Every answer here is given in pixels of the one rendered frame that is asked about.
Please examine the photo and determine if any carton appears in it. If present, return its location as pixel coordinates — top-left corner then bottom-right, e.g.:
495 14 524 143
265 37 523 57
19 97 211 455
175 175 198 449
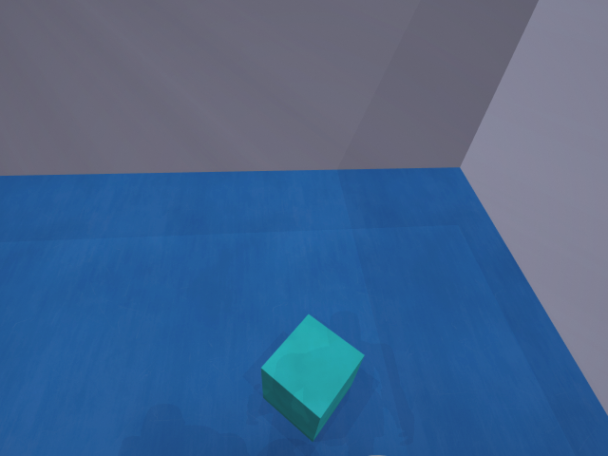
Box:
261 314 365 442

